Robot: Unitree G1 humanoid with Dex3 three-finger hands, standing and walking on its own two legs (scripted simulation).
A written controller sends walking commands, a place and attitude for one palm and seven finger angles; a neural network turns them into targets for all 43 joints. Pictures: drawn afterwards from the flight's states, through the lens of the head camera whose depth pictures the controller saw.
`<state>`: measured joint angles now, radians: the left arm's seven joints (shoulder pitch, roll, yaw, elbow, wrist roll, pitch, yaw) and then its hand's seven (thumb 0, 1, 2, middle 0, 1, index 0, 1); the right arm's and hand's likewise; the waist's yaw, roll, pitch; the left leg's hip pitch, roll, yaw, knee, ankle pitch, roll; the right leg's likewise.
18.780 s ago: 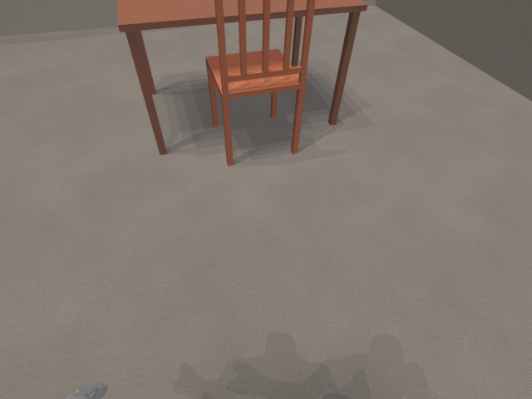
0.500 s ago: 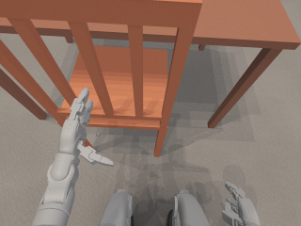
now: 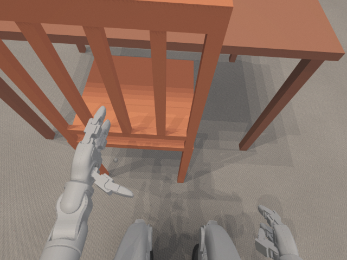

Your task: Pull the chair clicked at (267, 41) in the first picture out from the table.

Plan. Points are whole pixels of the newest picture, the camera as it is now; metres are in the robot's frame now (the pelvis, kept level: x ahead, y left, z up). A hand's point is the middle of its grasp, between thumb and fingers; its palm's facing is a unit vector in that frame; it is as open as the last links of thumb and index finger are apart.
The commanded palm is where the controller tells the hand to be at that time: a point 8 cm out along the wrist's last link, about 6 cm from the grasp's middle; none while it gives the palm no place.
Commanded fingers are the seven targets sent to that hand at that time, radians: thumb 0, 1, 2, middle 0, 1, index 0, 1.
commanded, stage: aim the fingers beside a spindle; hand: left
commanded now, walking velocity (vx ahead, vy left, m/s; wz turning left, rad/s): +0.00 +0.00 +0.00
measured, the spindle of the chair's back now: (115, 93) +0.47 +0.16 +0.06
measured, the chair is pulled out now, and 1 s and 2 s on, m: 0.00 0.00 0.00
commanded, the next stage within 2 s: push the fingers through the gap in 1.30 s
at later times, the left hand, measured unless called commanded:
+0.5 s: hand (109, 153) +0.34 +0.15 +0.03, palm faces -0.04 -1.00 -0.05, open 16.9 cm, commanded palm +0.32 +0.20 +0.02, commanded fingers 0.00 -0.50 0.30 -0.06 -0.08 -0.06 -0.08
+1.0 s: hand (115, 161) +0.33 +0.14 +0.01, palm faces -0.08 -1.00 -0.02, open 16.9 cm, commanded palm +0.30 +0.20 +0.02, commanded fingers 0.00 -0.50 0.30 -0.06 -0.08 -0.06 -0.08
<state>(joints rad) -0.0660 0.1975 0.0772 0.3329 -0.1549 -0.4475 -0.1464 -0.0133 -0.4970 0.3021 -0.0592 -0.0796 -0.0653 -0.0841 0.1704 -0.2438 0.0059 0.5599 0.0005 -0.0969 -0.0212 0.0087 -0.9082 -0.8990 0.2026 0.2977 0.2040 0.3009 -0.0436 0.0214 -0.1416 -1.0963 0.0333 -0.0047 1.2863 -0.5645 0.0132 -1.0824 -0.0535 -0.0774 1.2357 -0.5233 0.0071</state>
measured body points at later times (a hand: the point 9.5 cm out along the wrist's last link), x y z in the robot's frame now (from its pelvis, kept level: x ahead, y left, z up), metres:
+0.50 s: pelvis +0.00 +0.00 +0.00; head +0.12 +0.01 +0.44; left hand +0.33 +0.21 +0.03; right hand +0.16 -0.25 -0.10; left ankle +0.02 +0.11 -0.62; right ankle +0.03 -0.13 -0.62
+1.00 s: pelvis +0.01 +0.00 +0.00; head +0.12 +0.01 +0.44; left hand +0.32 +0.20 +0.01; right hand +0.17 -0.24 -0.10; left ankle +0.02 +0.11 -0.62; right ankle +0.03 -0.13 -0.62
